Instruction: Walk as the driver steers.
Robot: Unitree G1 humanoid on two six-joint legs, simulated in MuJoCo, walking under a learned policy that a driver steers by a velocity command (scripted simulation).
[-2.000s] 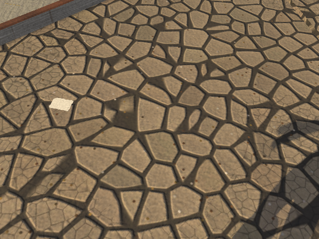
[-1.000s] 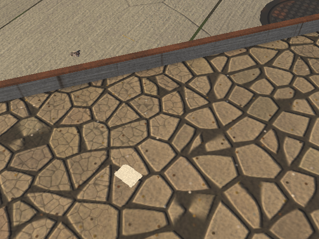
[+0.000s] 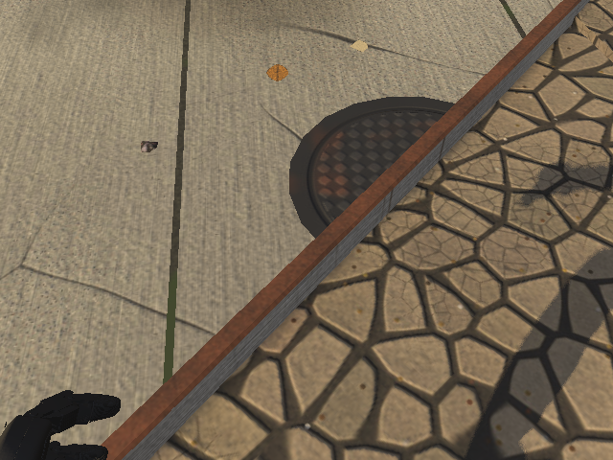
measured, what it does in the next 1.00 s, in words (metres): climbs, turning left: right foot, then left foot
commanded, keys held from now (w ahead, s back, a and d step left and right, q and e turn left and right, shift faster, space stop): w+e+shift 0.04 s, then w+q+shift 0.96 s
